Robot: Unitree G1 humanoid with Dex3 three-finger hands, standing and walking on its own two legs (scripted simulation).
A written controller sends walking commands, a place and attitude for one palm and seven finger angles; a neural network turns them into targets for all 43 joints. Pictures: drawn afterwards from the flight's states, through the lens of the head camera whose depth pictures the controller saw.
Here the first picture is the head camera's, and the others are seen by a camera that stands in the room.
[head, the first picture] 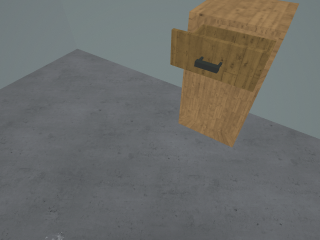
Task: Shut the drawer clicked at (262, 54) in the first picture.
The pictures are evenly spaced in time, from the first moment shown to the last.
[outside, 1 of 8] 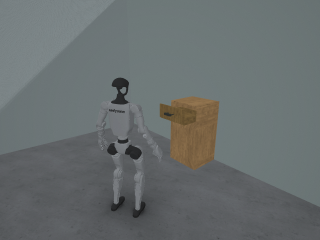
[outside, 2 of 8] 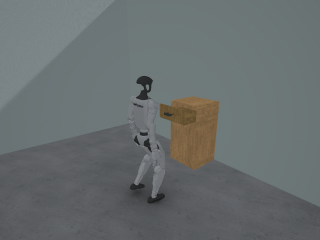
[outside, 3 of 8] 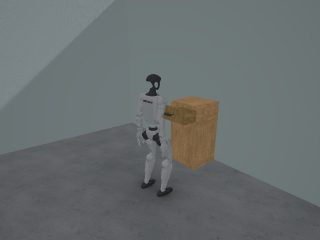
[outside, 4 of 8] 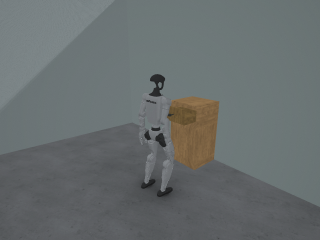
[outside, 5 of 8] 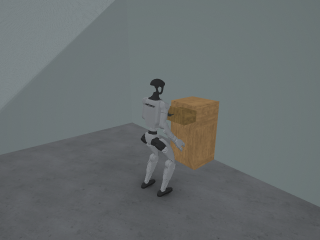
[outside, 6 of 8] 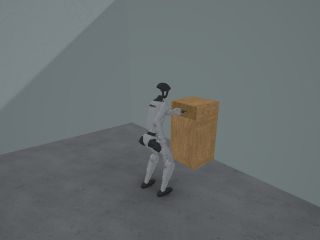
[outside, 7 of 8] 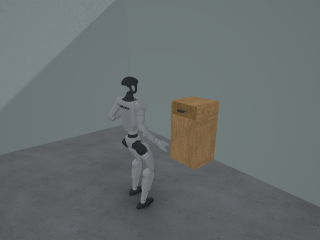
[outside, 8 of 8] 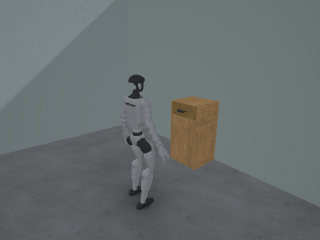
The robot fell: no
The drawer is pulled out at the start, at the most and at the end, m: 0.23 0.23 0.00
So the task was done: yes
